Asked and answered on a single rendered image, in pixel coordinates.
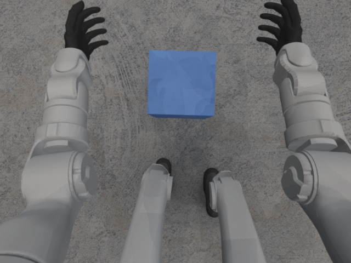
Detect left robot hand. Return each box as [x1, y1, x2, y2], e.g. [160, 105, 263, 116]
[64, 1, 109, 61]

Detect right robot forearm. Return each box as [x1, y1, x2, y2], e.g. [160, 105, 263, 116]
[273, 42, 351, 154]

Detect left robot forearm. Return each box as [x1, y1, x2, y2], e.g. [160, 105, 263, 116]
[21, 48, 93, 200]

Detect robot left upper arm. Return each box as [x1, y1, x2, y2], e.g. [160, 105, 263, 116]
[0, 151, 98, 263]

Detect carton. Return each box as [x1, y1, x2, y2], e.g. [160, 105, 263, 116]
[148, 50, 216, 119]

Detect robot right upper arm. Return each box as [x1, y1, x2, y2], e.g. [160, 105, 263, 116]
[281, 150, 351, 263]

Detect right robot hand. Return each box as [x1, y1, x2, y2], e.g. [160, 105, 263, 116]
[257, 0, 303, 57]

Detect right robot thigh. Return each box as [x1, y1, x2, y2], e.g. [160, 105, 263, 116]
[209, 177, 267, 263]

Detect right robot foot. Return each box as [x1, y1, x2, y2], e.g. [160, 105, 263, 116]
[203, 168, 219, 218]

